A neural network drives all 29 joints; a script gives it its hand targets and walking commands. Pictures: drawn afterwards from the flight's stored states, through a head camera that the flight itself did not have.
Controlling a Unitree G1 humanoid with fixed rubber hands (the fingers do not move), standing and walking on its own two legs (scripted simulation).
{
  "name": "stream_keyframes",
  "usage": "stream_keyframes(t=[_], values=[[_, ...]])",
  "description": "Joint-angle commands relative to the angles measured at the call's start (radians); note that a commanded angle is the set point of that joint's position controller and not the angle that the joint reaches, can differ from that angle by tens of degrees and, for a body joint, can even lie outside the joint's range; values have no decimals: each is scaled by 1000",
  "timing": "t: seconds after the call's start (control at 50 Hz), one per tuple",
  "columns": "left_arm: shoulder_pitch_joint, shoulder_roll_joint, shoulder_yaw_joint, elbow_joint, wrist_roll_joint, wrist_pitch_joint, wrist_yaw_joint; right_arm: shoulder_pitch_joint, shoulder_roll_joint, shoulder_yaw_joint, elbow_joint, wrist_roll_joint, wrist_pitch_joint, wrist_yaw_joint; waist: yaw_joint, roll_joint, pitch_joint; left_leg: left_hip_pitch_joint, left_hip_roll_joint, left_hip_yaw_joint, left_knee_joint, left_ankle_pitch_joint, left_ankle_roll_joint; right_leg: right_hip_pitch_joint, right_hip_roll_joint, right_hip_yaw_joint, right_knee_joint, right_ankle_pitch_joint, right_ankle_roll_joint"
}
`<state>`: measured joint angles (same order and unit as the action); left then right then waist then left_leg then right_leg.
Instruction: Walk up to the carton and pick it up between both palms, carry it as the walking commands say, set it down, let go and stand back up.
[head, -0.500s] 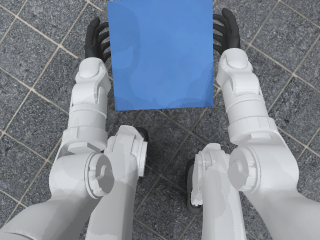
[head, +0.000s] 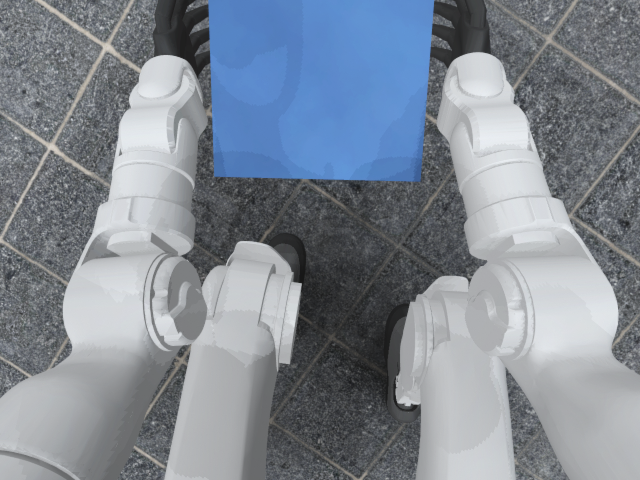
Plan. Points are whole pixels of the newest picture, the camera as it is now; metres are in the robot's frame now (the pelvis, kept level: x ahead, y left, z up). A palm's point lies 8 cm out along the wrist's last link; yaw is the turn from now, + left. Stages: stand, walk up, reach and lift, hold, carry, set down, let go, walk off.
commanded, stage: set down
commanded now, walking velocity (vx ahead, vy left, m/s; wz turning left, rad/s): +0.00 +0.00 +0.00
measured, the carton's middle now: (320, 87) +0.51 +0.11 -0.22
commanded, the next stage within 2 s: none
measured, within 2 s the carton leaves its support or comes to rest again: rests again in 1.86 s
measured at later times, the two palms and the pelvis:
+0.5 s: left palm (186, 65) +0.49 +0.25 -0.15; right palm (466, 67) +0.54 -0.04 -0.16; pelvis -0.01 +0.00 -0.01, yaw -1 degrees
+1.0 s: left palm (193, 64) +0.49 +0.25 -0.16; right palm (462, 74) +0.54 -0.04 -0.18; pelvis +0.00 +0.00 -0.02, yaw +0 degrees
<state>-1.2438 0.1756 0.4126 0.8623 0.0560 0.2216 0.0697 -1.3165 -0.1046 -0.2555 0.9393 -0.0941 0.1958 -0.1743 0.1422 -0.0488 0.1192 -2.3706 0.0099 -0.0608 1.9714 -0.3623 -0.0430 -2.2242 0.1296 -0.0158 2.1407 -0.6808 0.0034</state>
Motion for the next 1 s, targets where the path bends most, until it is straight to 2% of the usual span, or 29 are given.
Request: stream_keyframes(t=[0.0, 0.42, 0.76, 0.98], values=[[-526, -937, -386, -87, -115, -27, -259, -569, 886, 362, -115, 84, -46, 253, -6, -32, -1146, 923, -97, 126, 6, 326, 18, 271, 79, -10, -272, 278, -11], [-531, -888, -306, 3, -105, -46, -266, -576, 840, 327, -61, 68, -51, 274, 7, -74, -997, 811, -88, 120, 26, 246, 30, 186, 64, -8, -255, 212, -9], [-514, -845, -273, 69, -130, -75, -277, -583, 814, 357, -73, 70, -70, 263, 24, -145, -959, 730, -83, 111, 53, 258, 43, 212, 48, 2, -237, 259, 1], [-493, -818, -265, 95, -119, -88, -277, -528, 781, 340, -41, 49, -78, 259, 18, -125, -896, 692, -80, 109, 58, 266, 41, 186, 43, 11, -234, 275, -1]])
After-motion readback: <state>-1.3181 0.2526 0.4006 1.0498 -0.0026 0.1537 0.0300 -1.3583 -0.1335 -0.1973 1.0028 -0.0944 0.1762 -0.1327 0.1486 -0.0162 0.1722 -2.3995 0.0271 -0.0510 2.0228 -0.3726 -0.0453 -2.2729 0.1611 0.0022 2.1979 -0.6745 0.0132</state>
